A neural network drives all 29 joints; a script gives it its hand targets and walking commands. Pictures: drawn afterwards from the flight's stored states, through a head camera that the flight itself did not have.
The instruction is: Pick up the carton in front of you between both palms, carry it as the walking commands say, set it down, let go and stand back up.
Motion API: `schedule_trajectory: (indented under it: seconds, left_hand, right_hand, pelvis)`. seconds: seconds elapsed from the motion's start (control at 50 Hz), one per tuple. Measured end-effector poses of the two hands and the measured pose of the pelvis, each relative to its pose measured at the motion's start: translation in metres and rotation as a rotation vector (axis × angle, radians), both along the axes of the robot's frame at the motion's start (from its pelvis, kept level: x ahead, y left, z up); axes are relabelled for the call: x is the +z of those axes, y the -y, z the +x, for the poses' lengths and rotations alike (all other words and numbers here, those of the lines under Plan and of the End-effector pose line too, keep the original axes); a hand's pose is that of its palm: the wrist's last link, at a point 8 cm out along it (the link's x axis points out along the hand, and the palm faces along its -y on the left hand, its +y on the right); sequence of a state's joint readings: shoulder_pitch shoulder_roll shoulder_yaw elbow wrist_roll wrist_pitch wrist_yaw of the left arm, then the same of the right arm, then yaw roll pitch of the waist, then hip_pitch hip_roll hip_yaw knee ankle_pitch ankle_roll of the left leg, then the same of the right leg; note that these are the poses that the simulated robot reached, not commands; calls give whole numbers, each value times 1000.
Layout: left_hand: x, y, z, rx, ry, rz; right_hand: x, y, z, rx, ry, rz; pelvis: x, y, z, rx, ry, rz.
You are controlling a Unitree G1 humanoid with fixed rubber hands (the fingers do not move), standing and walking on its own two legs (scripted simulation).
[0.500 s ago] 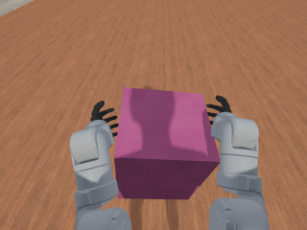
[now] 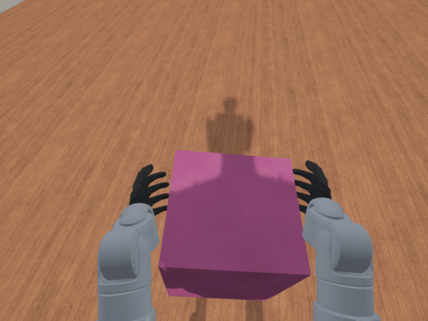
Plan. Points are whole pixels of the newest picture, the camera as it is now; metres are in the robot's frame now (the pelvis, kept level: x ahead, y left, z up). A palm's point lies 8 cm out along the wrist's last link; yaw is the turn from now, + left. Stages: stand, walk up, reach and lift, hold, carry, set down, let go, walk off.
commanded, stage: carry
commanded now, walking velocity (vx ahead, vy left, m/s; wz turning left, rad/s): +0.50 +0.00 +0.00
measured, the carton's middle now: (225, 232) +0.30 +0.01 +0.00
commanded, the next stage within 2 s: none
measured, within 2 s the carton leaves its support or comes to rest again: neither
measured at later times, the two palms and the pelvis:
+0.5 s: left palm (180, 111) +0.58 +0.11 +0.09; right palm (300, 105) +0.58 -0.18 +0.09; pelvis +0.35 -0.03 -0.03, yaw -1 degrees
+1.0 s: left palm (189, 52) +0.88 +0.10 +0.09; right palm (278, 38) +0.90 -0.18 +0.12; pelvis +0.65 -0.03 -0.01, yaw +0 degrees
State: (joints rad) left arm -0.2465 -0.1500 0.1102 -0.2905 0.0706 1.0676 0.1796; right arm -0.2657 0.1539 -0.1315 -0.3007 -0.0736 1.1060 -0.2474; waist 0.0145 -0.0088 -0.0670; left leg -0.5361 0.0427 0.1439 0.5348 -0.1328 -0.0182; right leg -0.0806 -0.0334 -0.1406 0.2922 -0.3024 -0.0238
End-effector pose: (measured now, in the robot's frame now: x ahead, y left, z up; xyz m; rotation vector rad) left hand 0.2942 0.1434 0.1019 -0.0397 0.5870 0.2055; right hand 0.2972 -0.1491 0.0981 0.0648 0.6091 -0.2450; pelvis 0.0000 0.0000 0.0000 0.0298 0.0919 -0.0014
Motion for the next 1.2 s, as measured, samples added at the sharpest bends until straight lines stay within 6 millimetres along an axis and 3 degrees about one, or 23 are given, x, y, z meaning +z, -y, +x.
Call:
schedule_trajectory:
  seconds: [0.1, 0.2, 0.3, 0.42, 0.54, 0.58, 0.64, 0.7, 0.76, 0.84, 0.94, 1.06, 1.12, 1.2]
  left_hand:
    - [-10, -12, 54, -25, 40, -14]
    - [-17, -9, 93, -58, -84, 0]
    - [-6, 1, 147, -82, -70, 3]
    - [2, 17, 225, -63, -4, 14]
    - [-29, 46, 317, -33, -33, 45]
    - [-42, 53, 339, -26, -102, 49]
    - [-52, 60, 359, -13, -205, 59]
    - [-47, 60, 381, 13, -239, 74]
    - [-34, 59, 415, 27, -201, 76]
    - [-15, 57, 469, 24, -140, 64]
    - [-9, 51, 541, -10, -110, 52]
    - [-26, 27, 639, -17, -109, 55]
    - [-28, 20, 681, -27, -156, 64]
    - [-20, 17, 734, -51, -173, 56]
  right_hand:
    - [3, -12, 52, 5, 48, -61]
    - [-5, -10, 84, -17, -69, -59]
    - [5, 0, 131, -40, -56, -56]
    - [13, 17, 216, -20, 13, -51]
    - [-23, 45, 318, 10, -5, -25]
    - [-34, 51, 346, 20, -55, -26]
    - [-33, 52, 378, 45, -92, -39]
    - [-20, 49, 412, 72, -62, -53]
    - [-6, 48, 450, 88, -14, -52]
    - [11, 48, 497, 85, 41, -65]
    - [22, 42, 556, 43, 67, -86]
    - [5, 18, 644, 16, 46, -94]
    - [-6, 9, 677, 11, -33, -71]
    - [-3, 8, 717, -9, -69, -77]
  pelvis:
    - [-19, -14, 80, -22, 7, 0]
    - [-5, -19, 139, -48, 11, -27]
    - [3, -14, 197, -37, 26, -43]
    - [-5, 7, 282, -37, 42, -42]
    - [-35, 41, 377, -15, 46, -51]
    - [-32, 50, 396, -12, 34, -44]
    - [-18, 57, 421, 12, 34, -29]
    - [-6, 62, 449, 16, 35, -20]
    - [0, 63, 481, 9, 41, -18]
    - [5, 61, 532, 7, 44, -14]
    - [1, 48, 604, 6, 45, -24]
    - [-20, 21, 692, -27, 37, -26]
    - [-12, 10, 723, -48, 22, -45]
    - [2, 3, 767, -38, 14, -70]
